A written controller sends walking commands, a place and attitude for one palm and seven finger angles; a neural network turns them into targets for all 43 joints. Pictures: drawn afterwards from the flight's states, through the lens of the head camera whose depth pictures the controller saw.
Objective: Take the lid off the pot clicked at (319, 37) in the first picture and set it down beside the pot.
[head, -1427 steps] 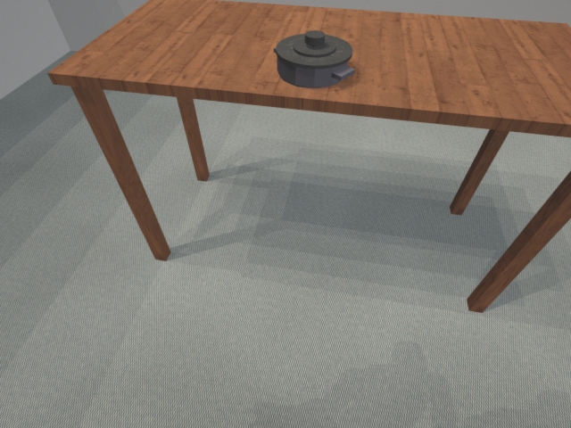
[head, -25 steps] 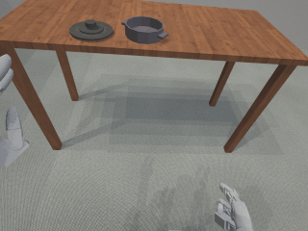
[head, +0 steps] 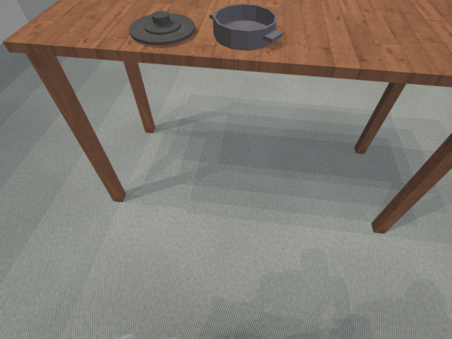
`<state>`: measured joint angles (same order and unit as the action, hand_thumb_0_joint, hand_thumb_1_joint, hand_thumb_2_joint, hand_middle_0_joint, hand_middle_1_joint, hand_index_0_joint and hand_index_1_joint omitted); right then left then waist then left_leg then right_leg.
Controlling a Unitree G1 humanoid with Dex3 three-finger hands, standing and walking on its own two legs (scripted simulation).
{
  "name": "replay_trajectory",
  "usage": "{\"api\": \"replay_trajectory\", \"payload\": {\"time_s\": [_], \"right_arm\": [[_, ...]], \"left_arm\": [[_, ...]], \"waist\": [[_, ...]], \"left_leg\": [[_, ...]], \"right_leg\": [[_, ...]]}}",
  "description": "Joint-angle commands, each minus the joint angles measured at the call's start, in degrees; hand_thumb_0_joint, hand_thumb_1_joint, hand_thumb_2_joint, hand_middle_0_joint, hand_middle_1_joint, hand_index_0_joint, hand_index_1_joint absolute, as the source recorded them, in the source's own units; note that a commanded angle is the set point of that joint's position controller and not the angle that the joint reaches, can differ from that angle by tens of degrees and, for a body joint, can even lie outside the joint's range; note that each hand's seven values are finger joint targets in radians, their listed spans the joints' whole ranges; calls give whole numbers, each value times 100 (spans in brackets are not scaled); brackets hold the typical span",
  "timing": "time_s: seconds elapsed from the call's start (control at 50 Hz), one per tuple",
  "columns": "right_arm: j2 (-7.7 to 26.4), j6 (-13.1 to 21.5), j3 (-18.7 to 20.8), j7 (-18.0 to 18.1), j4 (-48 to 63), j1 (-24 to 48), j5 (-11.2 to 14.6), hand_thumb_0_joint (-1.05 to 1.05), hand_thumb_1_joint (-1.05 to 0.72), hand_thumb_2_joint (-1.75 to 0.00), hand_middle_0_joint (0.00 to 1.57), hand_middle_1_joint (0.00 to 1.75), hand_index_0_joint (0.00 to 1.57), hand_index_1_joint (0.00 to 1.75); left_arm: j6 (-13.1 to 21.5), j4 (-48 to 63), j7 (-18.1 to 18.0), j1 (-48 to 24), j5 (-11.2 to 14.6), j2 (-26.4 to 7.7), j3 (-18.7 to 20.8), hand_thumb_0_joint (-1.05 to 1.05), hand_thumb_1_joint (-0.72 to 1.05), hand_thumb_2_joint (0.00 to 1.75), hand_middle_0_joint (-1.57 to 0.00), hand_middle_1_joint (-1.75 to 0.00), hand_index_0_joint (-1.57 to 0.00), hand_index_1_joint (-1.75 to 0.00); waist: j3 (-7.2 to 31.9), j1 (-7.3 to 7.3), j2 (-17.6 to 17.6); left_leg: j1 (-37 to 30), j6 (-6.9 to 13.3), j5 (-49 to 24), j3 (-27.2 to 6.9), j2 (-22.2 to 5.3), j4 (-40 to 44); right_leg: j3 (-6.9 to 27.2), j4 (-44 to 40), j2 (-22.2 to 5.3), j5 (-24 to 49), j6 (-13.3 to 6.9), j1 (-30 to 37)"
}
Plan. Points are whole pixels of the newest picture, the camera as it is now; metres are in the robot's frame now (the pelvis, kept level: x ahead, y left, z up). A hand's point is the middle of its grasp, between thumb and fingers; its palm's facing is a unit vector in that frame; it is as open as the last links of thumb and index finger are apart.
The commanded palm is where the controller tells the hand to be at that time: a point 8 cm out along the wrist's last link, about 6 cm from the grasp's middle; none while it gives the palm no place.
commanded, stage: stop stepping back and stand still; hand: left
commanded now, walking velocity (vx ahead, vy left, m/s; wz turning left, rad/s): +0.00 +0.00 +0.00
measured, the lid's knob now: (160, 17) +0.88 +0.19 +0.15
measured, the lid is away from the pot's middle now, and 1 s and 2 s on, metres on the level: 0.23 0.23 0.23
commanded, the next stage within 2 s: let the arm hang, fingers relaxed in 0.46 s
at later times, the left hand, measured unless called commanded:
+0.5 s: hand out of the picture +0.07 +0.18 -0.14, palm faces -0.04 -0.97 -0.24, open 7.2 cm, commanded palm none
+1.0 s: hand out of the picture -0.01 +0.16 -0.14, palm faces -0.03 -0.99 -0.16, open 7.3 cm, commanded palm none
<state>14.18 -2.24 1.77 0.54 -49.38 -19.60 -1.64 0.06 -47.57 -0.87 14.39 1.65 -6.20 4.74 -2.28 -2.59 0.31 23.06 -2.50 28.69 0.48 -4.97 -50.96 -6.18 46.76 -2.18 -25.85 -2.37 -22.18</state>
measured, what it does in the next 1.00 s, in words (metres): steps on the spot: left foot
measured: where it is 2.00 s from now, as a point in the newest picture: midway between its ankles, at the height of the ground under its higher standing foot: outside the picture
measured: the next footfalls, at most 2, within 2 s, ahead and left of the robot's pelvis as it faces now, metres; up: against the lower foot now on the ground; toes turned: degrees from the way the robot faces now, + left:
left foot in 0.14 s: +0.01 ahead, +0.11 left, +0.00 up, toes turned +3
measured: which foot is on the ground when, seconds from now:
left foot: up 0.00-0.12, down 0.14-1.00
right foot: down 0.00-1.00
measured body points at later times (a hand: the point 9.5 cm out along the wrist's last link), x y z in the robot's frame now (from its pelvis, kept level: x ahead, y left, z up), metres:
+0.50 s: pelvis +0.03 +0.00 +0.03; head +0.05 -0.02 +0.48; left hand +0.07 +0.23 -0.12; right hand +0.01 -0.22 -0.13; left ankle -0.03 +0.11 -0.71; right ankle -0.01 -0.09 -0.71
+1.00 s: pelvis +0.00 +0.01 +0.04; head +0.01 +0.00 +0.49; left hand -0.01 +0.21 -0.13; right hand -0.06 -0.19 -0.13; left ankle -0.03 +0.11 -0.71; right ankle -0.01 -0.09 -0.71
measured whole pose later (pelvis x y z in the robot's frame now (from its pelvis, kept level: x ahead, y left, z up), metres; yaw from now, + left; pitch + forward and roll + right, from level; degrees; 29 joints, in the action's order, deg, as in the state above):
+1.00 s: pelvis +0.00 +0.01 +0.04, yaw -3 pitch -1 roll -1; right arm 6.0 -0.6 0.8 2.7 -66.1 -20.6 -0.4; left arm 0.4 -71.4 -2.4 15.4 0.1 -5.5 0.1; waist -1.5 -1.6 -1.7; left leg 5.4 1.0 16.5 6.2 -1.5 -23.4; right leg -3.6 22.2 1.3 -12.7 -1.8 -8.2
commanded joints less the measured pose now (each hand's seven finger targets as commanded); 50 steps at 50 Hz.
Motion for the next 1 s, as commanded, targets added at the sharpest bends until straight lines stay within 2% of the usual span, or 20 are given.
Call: {"api": "replay_trajectory", "payload": {"time_s": [0.0, 0.02, 0.04, 0.08, 0.1, 0.12, 0.14, 0.16, 0.18, 0.2, 0.22, 0.26, 0.3, 0.34, 0.38, 0.46, 0.5, 0.68, 0.78, 0.98], "right_arm": [[23, 214, 203, 78, 404, 201, 19, 0, -90, -90, 20, 30, 20, 30], [3, 201, 195, 66, 290, 136, 48, 0, -90, -90, 20, 30, 20, 30], [-62, 180, 193, 45, 161, -38, 93, 0, -90, -90, 20, 30, 20, 30], [-127, 191, 161, 46, -183, -589, 112, 0, -90, -90, 20, 30, 20, 30], [59, 238, 170, 84, -306, -724, 98, 0, -90, -90, 20, 30, 20, 30], [358, 258, 190, 155, -321, -607, 62, 0, -90, -90, 20, 30, 20, 30], [382, 241, 173, 204, -296, -531, 76, 0, -90, -90, 20, 30, 20, 30], [355, 210, 122, 240, -362, -482, 45, 0, -90, -90, 20, 30, 20, 30], [264, 211, 94, 270, -437, -354, 77, 0, -90, -90, 20, 30, 20, 30], [144, 208, 72, 274, -486, -348, 112, 0, -90, -90, 20, 30, 20, 30], [72, 200, 55, 279, -525, -366, 143, 0, -90, -90, 20, 30, 20, 30], [-24, 170, 47, 280, -625, -330, 164, 0, -90, -90, 20, 30, 20, 30], [-80, 152, 36, 256, -747, -310, 161, 0, -90, -90, 20, 30, 20, 30], [-167, 146, 45, 241, -917, -266, 151, 0, -90, -90, 20, 30, 20, 30], [-161, 152, 34, 250, -1037, -297, 131, 0, -90, -90, 20, 30, 20, 30], [-240, 174, 4, 254, -1256, -301, 123, 0, -90, -90, 20, 30, 20, 30], [-251, 184, -4, 254, -1295, -304, 123, 0, -90, -90, 20, 30, 20, 30], [-328, 183, -30, 248, -1464, -428, 119, 0, -90, -90, 20, 30, 20, 30], [-352, 194, -41, 250, -1526, -533, 121, 0, -90, -90, 20, 30, 20, 30], [-458, 189, -58, 249, -1601, -676, 125, 0, -90, -90, 20, 30, 20, 30]], "left_arm": [[221, -237, -122, 331, -360, -1339, 183, 0, 90, 90, -20, -30, -20, -30], [210, -367, -154, 191, -343, -1349, 131, 0, 90, 90, -20, -30, -20, -30], [185, -482, -173, -36, -317, -1278, 102, 0, 90, 90, -20, -30, -20, -30], [130, -703, -160, -233, -231, -1150, 7, 0, 90, 90, -20, -30, -20, -30], [107, -796, -132, -109, -172, -986, -44, 0, 90, 90, -20, -30, -20, -30], [73, -882, -100, 109, -135, -777, -121, 0, 90, 90, -20, -30, -20, -30], [72, -990, -91, 50, -135, -732, -209, 0, 90, 90, -20, -30, -20, -30], [61, -1090, -91, 29, -141, -662, -269, 0, 90, 90, -20, -30, -20, -30], [37, -1252, -68, 44, -165, -712, -259, 0, 90, 90, -20, -30, -20, -30], [29, -1381, -76, 50, -167, -833, -246, 0, 90, 90, -20, -30, -20, -30], [45, -1461, -98, 113, -163, -924, -245, 0, 90, 90, -20, -30, -20, -30], [86, -1660, -155, 237, -162, -897, -279, 0, 90, 90, -20, -30, -20, -30], [69, -1736, -168, 109, -166, -872, -323, 0, 90, 90, -20, -30, -20, -30], [65, -1811, -178, 55, -188, -794, -343, 0, 90, 90, -20, -30, -20, -30], [76, -1880, -191, 30, -184, -714, -352, 0, 90, 90, -20, -30, -20, -30], [68, -1976, -205, -6, -171, -699, -334, 0, 90, 90, -20, -30, -20, -30], [73, -1999, -194, -9, -165, -715, -334, 0, 90, 90, -20, -30, -20, -30], [66, -2102, -178, 21, -157, -662, -349, 0, 90, 90, -20, -30, -20, -30], [83, -2153, -179, 118, -152, -614, -363, 0, 90, 90, -20, -30, -20, -30], [79, -2285, -190, 362, -163, -442, -385, 0, 90, 90, -20, -30, -20, -30]], "waist": [[1090, 156, -445], [1178, 132, -292], [1131, 23, 190], [990, -148, 445], [981, -98, -53], [890, 58, -881], [809, 73, -1031], [566, 70, -877], [541, 129, -996], [507, 111, -975], [580, 105, -675], [588, 101, 32], [430, 71, 153], [192, 76, 304], [91, 70, 431], [76, 99, -93], [95, 106, -168], [-192, 124, -118], [-135, 108, -90], [-392, 91, -100]], "left_leg": [[627, 165, 499, 15, 188, -710], [482, 187, 431, 15, 154, -205], [192, 217, 116, 26, 133, 505], [-854, 289, -1442, 89, 206, 2192], [-1520, 491, -2787, -395, -207, 2683], [-2042, 850, -4126, -1105, -920, 2608], [-2195, 1154, -4998, -1152, -1216, 2656], [-2050, 1159, -5249, -719, -1144, 2576], [-1962, 901, -5416, -450, -810, 2421], [-1804, 688, -5448, -227, -588, 2326], [-1773, 549, -5389, -24, -449, 2209], [-1633, 414, -4288, 110, -318, 2212], [-1593, 398, -3443, 118, -270, 2531], [-1554, 424, -2992, 97, -267, 2714], [-1584, 433, -3048, 85, -263, 2822], [-1644, 444, -3036, 85, -268, 2968], [-1637, 445, -3041, 89, -268, 2987], [-1418, 452, -2316, 49, -264, 3206], [-1452, 456, -2245, 29, -265, 3226], [-1344, 486, -1832, -32, -273, 3294]], "right_leg": [[2527, -2013, -1708, 5016, -1032, 1794], [2246, -1899, -1631, 5171, -1045, 1943], [1817, -1869, -1405, 5213, -883, 1907], [1276, -1648, -948, 4488, -438, 1559], [955, -1312, -556, 3603, -121, 1066], [637, -1127, -200, 2364, 168, 358], [553, -1147, -42, 1152, 276, 236], [599, -1403, 27, 670, 252, 443], [515, -1772, -31, 1597, 236, 740], [543, -1845, -145, 2760, 178, 1105], [645, -1827, -257, 3641, 105, 1394], [827, -1952, -451, 4548, -44, 1682], [841, -2121, -467, 4253, -36, 1644], [846, -2322, -406, 3805, -4, 1522], [831, -2372, -395, 3893, 9, 1562], [846, -2462, -379, 3509, 1, 1578], [846, -2503, -384, 3500, -3, 1622], [882, -2772, -363, 2756, 11, 1513], [899, -2796, -350, 2619, 5, 1477], [922, -2874, -293, 1890, 21, 1115]]}}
